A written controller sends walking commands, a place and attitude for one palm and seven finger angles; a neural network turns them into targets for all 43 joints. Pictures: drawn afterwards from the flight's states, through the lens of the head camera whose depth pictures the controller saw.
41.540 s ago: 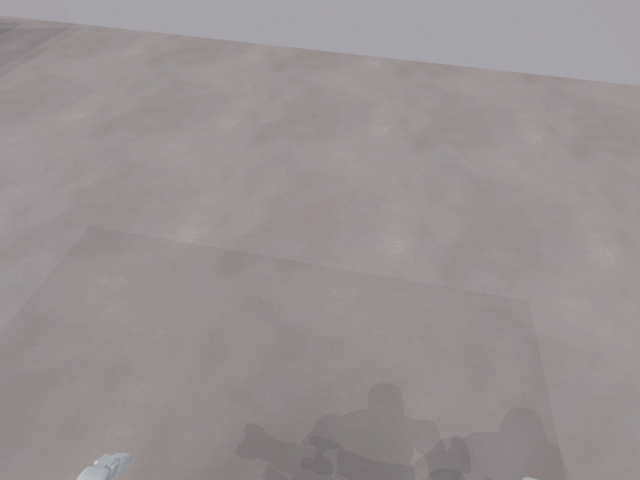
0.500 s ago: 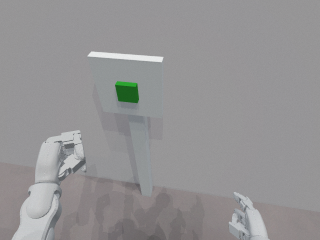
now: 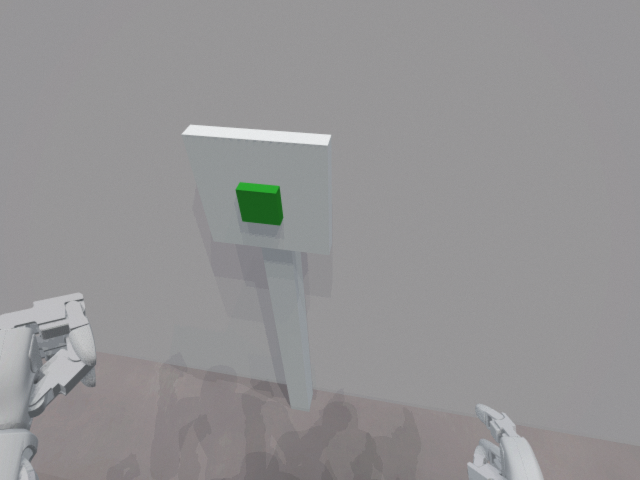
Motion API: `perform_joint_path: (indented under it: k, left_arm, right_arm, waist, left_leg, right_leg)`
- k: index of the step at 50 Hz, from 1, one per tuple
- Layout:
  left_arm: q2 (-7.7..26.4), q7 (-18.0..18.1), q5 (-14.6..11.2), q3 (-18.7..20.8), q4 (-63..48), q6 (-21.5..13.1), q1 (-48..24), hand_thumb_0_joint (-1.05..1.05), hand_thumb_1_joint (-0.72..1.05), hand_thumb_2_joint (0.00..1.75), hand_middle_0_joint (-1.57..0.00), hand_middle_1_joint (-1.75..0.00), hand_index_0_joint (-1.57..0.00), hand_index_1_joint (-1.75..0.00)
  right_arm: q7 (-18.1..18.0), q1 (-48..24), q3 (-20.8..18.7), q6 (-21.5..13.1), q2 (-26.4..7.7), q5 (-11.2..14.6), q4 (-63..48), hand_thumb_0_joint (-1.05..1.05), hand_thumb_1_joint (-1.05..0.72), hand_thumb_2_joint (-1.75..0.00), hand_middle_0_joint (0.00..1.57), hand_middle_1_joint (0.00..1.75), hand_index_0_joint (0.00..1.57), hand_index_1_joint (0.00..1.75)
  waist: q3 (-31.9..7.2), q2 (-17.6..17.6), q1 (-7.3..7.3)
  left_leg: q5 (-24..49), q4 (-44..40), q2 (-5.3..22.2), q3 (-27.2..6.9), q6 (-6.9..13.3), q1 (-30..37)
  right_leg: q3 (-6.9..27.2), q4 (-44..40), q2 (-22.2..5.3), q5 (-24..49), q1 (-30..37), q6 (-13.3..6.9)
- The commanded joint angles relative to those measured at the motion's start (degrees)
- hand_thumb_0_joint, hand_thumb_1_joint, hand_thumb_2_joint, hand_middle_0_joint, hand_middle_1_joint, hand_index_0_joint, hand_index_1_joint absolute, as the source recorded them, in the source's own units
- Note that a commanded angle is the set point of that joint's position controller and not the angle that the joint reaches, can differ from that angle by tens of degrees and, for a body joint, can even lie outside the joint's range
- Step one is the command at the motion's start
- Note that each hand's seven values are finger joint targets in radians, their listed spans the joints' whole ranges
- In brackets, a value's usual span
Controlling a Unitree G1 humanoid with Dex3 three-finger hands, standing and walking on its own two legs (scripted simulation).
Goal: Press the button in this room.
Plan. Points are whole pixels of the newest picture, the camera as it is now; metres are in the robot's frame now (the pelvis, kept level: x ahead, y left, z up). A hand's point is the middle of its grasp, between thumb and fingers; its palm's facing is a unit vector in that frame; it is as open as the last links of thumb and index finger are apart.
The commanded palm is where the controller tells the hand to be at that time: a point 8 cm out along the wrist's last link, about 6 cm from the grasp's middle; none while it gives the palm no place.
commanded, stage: draw the hand back to the body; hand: left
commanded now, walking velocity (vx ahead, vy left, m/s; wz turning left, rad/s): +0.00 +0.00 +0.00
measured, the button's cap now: (261, 202) +0.49 +0.16 +0.10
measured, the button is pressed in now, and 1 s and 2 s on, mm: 0 0 0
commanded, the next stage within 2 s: step back with the hand held close in 0.24 s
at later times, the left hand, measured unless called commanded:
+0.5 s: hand (96, 354) +0.18 +0.24 +0.16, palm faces +0.39 -0.81 -0.44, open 3.1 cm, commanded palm +0.12 +0.27 +0.17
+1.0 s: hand (11, 439) +0.10 +0.27 +0.15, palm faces +0.34 -0.80 -0.50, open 3.1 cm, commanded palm +0.04 +0.31 +0.17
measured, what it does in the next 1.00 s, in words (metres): shifts its weight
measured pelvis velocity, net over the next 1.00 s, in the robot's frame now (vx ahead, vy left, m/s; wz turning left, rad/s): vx -0.09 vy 0.02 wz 0.02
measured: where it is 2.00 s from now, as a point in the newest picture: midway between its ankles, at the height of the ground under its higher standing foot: outside the picture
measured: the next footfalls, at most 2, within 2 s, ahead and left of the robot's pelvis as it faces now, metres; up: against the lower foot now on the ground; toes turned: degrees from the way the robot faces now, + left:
left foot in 1.24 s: -0.03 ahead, +0.13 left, +0.00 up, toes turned +3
right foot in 1.60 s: -0.26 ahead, -0.09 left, +0.00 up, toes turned +2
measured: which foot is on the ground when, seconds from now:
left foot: down 0.00-1.00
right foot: down 0.00-1.00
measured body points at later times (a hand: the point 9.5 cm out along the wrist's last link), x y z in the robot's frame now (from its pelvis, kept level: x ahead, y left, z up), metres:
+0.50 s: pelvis -0.01 -0.01 +0.00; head -0.01 -0.03 +0.45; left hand +0.15 +0.28 +0.18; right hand +0.18 -0.23 -0.09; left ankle +0.01 +0.11 -0.74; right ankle -0.05 -0.12 -0.74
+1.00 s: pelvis -0.09 +0.02 -0.01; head -0.07 +0.03 +0.44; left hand +0.08 +0.31 +0.18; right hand +0.10 -0.21 -0.08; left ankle +0.01 +0.11 -0.74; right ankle -0.06 -0.11 -0.74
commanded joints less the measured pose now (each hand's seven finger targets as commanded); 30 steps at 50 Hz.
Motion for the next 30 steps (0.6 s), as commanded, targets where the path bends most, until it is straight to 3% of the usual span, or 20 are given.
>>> perform_joint_path:
  k: [1,7,9,13,14,17,18,19,20,22,25,30]
  left_arm:
    - [7.36,0.94,-0.17,4.91,-10.93,-3.83,-3.9,0.0,0.9,0.9,-1.3,-1.5,-1.3,-1.5]
    - [8.1,1.25,0.03,5.08,-10.94,-4.02,-6.11,0.0,0.9,0.9,-1.3,-1.5,-1.3,-1.5]
    - [8.65,1.39,0.04,5.34,-12.17,-4.24,-6.51,0.0,0.9,0.9,-1.3,-1.5,-1.3,-1.5]
    - [9.71,1.47,-0.01,6.77,-11.86,-4.2,-4.46,0.0,0.9,0.9,-1.3,-1.5,-1.3,-1.5]
    - [8.36,1.37,-0.27,5.61,-11.73,-4.17,-4.51,0.0,0.9,0.9,-1.3,-1.5,-1.3,-1.5]
    - [8.36,1.13,-0.39,5.82,-11.05,-4.13,-4.49,0.0,0.9,0.9,-1.3,-1.5,-1.3,-1.5]
    - [8.7,1.16,-0.23,6.25,-8.31,-3.7,-4.87,0.0,0.9,0.9,-1.3,-1.5,-1.3,-1.5]
    - [16.08,1.37,0.43,12.94,-13.35,-5.44,-10.63,0.0,0.9,0.9,-1.3,-1.5,-1.3,-1.5]
    - [11.84,0.87,0.41,9.91,-8.47,-5.5,-5.48,0.0,0.9,0.9,-1.3,-1.5,-1.3,-1.5]
    - [9.74,0.47,0.83,7.32,-7.78,-5.3,-2.85,0.0,0.9,0.9,-1.3,-1.5,-1.3,-1.5]
    - [9.96,0.58,0.84,7.8,-10.63,-5.81,0.75,0.0,0.9,0.9,-1.3,-1.5,-1.3,-1.5]
    - [13.03,1.38,0.24,10.69,-15.92,-6.17,3.83,0.0,0.9,0.9,-1.3,-1.5,-1.3,-1.5]
  right_arm:
    - [-0.32,-8.14,-2.4,-3.46,-5.2,-0.14,-9.8,0.0,-0.9,-0.9,0.2,0.3,0.2,0.3]
    - [-0.81,-8.36,-2.59,-3.55,-5.29,-0.28,-9.62,0.0,-0.9,-0.9,0.2,0.3,0.2,0.3]
    - [-1.07,-8.52,-2.44,-3.8,-5.08,-0.26,-9.69,0.0,-0.9,-0.9,0.2,0.3,0.2,0.3]
    - [-1.12,-9.07,-2.43,-4.14,-4.98,-0.33,-9.51,0.0,-0.9,-0.9,0.2,0.3,0.2,0.3]
    - [-1.13,-8.52,-2.16,-3.96,-4.74,-0.34,-9.54,0.0,-0.9,-0.9,0.2,0.3,0.2,0.3]
    - [-1.02,-8.77,-2.35,-3.76,-4.84,-0.31,-9.58,0.0,-0.9,-0.9,0.2,0.3,0.2,0.3]
    - [-1.13,-8.8,-2.5,-3.77,-5.04,-0.43,-8.84,0.0,-0.9,-0.9,0.2,0.3,0.2,0.3]
    - [-0.46,-7.58,-3.17,-1.84,-6.76,-0.19,-10.77,0.0,-0.9,-0.9,0.2,0.3,0.2,0.3]
    - [-0.37,-7.65,-3.14,-0.81,-5.58,-0.29,-9.91,0.0,-0.9,-0.9,0.2,0.3,0.2,0.3]
    - [0.07,-7.54,-3.38,0.53,-5.84,-0.22,-10.74,0.0,-0.9,-0.9,0.2,0.3,0.2,0.3]
    - [0.21,-7.23,-4.07,2.04,-6.22,0.16,-12.15,0.0,-0.9,-0.9,0.2,0.3,0.2,0.3]
    - [0.01,-7.34,-4.58,3.81,-6.02,0.74,-14.13,0.0,-0.9,-0.9,0.2,0.3,0.2,0.3]
  waist:
    - [-1.18,-0.54,-0.29]
    - [-1.79,-1.75,-0.01]
    - [-2.86,0.14,0.14]
    - [-2.6,-0.12,0.71]
    - [-3.04,1.3,0.36]
    - [-1.71,0.13,0.4]
    - [-0.03,-1.75,0.25]
    - [3.15,-2.51,-1.78]
    - [2.44,-5.4,-2.14]
    - [1.05,-6.3,-2.41]
    - [-5.09,-1.93,-2.42]
    - [-10.41,-2.88,-2.36]
  left_leg:
    - [12.71,-2.36,0.49,-0.95,0.87,6.82]
    - [11.67,-2.54,0.31,-1.12,1.2,7.39]
    - [11.79,-2.53,0.22,-1.03,1.1,7.45]
    - [13.0,-1.87,0.15,-0.53,1.02,7.8]
    - [13.13,-2.2,0.07,-0.87,0.95,7.31]
    - [12.76,-2.3,0.21,-0.69,0.95,7.27]
    - [12.29,-2.45,0.22,-0.46,1.02,7.15]
    - [10.23,0.68,1.27,-1.75,2.29,2.96]
    - [10.23,2.13,1.12,-1.86,2.16,2.77]
    - [12.21,2.52,1.27,-1.41,1.93,2.49]
    - [20.79,2.25,2.12,-1.04,2.1,4.75]
    - [27.62,2.98,3.28,-1.47,2.09,4.78]
  right_leg:
    - [-1.04,-3.76,0.19,14.74,-8.64,-0.17]
    - [-0.71,-4.15,0.06,13.69,-8.6,-0.05]
    - [-0.6,-3.9,-0.19,13.93,-7.47,-0.16]
    - [-0.3,-5.06,0.12,15.84,-8.06,-0.02]
    - [-0.52,-3.83,-0.31,16.03,-6.71,-0.18]
    - [-0.42,-4.45,-0.07,15.7,-7.8,0.04]
    - [-0.36,-5.62,0.23,15.18,-8.94,0.15]
    - [3.61,-8.57,-3.1,17.26,-14.15,1.38]
    - [3.23,-8.36,-4.3,19.06,-14.19,1.39]
    - [2.68,-7.12,-4.74,22.65,-13.54,2.06]
    - [1.17,-3.22,-4.04,26.84,-11.09,2.58]
    - [0.62,0.55,-3.39,30.07,-9.39,2.76]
